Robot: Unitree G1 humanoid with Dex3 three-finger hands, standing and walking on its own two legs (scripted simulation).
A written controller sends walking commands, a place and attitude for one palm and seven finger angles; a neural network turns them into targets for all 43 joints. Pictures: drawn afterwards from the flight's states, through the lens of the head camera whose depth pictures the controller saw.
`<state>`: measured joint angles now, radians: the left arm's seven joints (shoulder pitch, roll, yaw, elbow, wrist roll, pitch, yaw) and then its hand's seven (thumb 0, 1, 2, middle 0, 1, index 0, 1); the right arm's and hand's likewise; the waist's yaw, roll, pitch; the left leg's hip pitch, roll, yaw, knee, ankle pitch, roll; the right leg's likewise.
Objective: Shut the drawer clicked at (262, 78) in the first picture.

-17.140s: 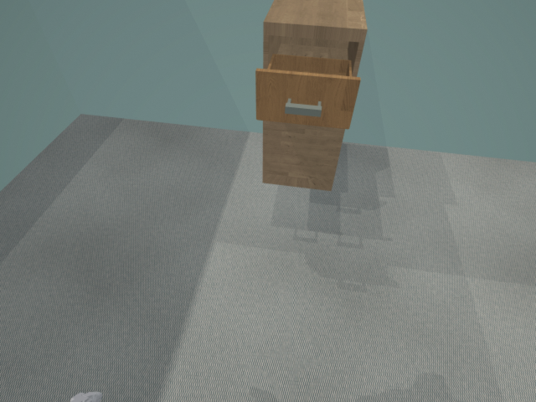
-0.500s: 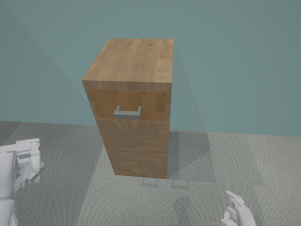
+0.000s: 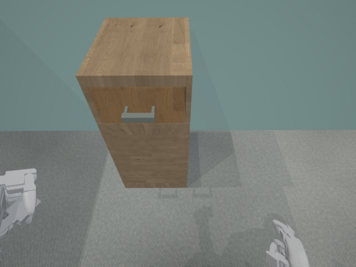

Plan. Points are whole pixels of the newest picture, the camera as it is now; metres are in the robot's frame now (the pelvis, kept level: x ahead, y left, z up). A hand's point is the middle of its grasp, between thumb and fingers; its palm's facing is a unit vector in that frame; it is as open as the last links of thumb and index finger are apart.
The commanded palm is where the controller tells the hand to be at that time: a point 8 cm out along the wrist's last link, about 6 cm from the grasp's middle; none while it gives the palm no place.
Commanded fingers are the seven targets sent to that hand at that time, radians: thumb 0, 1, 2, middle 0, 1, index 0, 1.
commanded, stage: step back with the hand held close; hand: left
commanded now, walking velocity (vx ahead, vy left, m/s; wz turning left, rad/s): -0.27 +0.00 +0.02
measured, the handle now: (139, 113) +0.62 +0.19 -0.09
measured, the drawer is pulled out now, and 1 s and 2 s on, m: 0.00 0.00 0.00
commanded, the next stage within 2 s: stop stepping back and stand still in 1.02 s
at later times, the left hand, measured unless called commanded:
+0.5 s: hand out of the picture +0.11 +0.25 +0.16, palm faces +0.41 -0.77 -0.49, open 3.2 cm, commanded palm +0.04 +0.29 +0.17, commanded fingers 0.00 0.90 0.90 -1.40 -1.60 -1.40 -1.60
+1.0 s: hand out of the picture +0.04 +0.25 +0.17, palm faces +0.41 -0.78 -0.48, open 3.2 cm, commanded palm -0.01 +0.28 +0.17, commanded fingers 0.00 0.90 0.90 -1.40 -1.60 -1.40 -1.60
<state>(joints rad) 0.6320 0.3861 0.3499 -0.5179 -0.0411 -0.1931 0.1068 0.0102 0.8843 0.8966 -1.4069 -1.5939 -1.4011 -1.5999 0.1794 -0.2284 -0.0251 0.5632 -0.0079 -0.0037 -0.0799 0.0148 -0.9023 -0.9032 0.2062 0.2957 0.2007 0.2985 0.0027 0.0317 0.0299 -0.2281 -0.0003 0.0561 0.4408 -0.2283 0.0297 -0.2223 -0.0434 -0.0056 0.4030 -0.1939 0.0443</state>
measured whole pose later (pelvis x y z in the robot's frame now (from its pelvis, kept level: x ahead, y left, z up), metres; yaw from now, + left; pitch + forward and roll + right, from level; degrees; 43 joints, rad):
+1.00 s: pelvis -0.14 +0.00 -0.02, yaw +0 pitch +5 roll -2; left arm 0.65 0.44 0.46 -0.64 -0.04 -0.33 0.14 0.01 0.89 0.90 -1.41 -1.59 -1.40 -1.60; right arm 0.20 -0.15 -0.01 0.62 -0.05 -0.14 -0.04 0.01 -0.90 -0.90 0.21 0.30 0.20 0.30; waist 0.03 -0.04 -0.05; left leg -0.57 0.05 0.06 0.50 -0.02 0.03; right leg -0.16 0.04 0.05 0.48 -0.41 -0.03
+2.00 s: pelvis -0.21 +0.00 +0.00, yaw -2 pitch +1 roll -1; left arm 0.59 0.38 0.32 -0.49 0.00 -0.25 0.12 0.01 0.89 0.90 -1.41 -1.59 -1.40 -1.60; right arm 0.20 -0.20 0.01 0.65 -0.01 -0.15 -0.05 0.01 -0.90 -0.90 0.21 0.30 0.20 0.30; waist 0.00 0.00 -0.01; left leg -0.30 0.00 0.01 0.50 -0.21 0.02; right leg -0.21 0.02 -0.01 0.47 -0.28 -0.01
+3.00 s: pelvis -0.22 -0.01 +0.00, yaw +0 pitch -2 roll +0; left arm 0.28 0.13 0.01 1.13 0.01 -0.01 0.03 0.01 0.92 0.90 -0.21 -0.30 -0.20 -0.31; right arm 0.31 -0.10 -0.01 1.13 -0.02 0.01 -0.04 0.01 -0.91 -0.90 0.20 0.30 0.20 0.30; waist -0.01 0.00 0.03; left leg -0.23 -0.02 -0.02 0.44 -0.17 0.01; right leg -0.15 0.01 -0.04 0.45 -0.27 -0.03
